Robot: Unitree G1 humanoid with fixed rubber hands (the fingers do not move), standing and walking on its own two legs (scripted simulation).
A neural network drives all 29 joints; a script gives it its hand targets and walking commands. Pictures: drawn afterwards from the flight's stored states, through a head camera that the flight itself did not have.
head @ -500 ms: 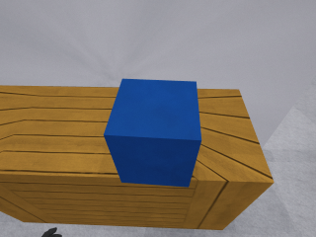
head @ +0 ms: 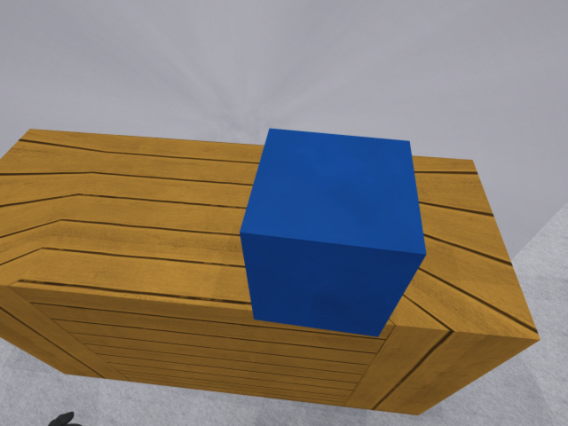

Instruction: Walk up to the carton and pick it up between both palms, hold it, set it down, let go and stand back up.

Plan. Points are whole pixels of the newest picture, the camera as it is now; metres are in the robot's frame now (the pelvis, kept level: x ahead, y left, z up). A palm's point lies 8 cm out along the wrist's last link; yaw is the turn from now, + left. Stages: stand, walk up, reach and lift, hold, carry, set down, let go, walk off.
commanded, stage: walk up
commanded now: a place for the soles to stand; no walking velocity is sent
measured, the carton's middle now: (325, 236) +0.40 -0.05 +0.03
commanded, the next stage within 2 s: reach and lift in 1.82 s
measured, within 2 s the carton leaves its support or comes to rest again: neither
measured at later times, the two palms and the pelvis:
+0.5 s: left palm out of the picture +0.13 +0.33 -0.08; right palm out of the picture +0.10 -0.30 -0.11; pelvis +0.02 +0.01 +0.01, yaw -5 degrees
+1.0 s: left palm (67, 424) +0.16 +0.32 -0.08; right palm out of the picture +0.09 -0.31 -0.09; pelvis +0.03 +0.02 +0.01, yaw -7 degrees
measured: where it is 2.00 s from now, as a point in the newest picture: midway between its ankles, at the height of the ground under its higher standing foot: outside the picture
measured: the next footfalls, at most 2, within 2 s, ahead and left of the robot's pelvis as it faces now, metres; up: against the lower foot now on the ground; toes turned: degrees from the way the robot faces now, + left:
right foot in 0.28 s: +0.03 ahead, -0.10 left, +0.00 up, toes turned -6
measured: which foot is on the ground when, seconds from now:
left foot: down 0.00-1.00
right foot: up 0.00-0.26, down 0.28-1.00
